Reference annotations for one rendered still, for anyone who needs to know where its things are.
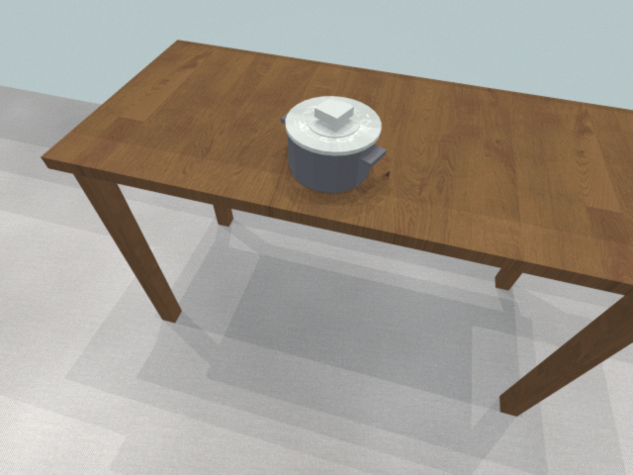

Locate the table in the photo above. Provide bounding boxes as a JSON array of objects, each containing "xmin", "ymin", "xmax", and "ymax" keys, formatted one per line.
[{"xmin": 41, "ymin": 40, "xmax": 633, "ymax": 417}]

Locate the pot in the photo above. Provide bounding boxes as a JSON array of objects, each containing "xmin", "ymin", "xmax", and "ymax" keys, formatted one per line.
[{"xmin": 281, "ymin": 114, "xmax": 387, "ymax": 193}]

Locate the knob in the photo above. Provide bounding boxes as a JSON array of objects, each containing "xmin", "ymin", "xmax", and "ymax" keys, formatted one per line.
[{"xmin": 315, "ymin": 97, "xmax": 354, "ymax": 128}]

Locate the lid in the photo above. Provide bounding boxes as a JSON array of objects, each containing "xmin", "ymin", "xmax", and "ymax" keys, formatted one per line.
[{"xmin": 285, "ymin": 96, "xmax": 382, "ymax": 156}]

